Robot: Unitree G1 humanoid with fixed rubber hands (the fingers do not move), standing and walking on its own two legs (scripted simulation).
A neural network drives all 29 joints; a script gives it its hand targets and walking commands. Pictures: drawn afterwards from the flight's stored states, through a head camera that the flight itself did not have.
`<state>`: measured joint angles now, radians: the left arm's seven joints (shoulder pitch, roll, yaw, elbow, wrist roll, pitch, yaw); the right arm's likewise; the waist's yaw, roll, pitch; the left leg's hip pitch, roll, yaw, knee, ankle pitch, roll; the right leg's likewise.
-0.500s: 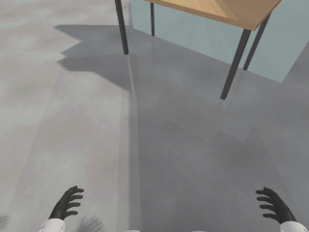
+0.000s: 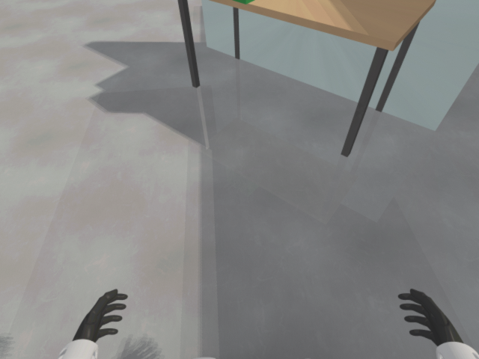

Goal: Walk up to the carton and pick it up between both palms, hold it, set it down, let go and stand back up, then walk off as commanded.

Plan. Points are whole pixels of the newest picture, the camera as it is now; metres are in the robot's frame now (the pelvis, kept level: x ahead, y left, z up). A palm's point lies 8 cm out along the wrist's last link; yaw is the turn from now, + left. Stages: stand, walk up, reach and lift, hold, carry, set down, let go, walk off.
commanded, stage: stand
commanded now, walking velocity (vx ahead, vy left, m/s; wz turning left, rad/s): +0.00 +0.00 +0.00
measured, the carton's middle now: out of the picture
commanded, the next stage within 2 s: walk up in 0.22 s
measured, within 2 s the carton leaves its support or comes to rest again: neither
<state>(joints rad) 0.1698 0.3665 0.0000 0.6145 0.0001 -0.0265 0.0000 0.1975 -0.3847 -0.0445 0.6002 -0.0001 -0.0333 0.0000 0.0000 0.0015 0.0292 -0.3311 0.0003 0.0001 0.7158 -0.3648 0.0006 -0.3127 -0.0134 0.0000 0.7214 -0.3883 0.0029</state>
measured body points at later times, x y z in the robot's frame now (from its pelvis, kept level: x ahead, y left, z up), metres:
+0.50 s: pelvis +0.00 +0.00 +0.01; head +0.00 -0.01 +0.46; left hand +0.16 +0.29 -0.06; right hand +0.17 -0.32 -0.05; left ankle +0.01 +0.12 -0.71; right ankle -0.01 -0.12 -0.69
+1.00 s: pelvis +0.16 -0.05 +0.02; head +0.16 -0.09 +0.47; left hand +0.21 +0.29 -0.04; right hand +0.32 -0.40 -0.04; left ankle +0.30 +0.08 -0.68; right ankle +0.07 -0.18 -0.72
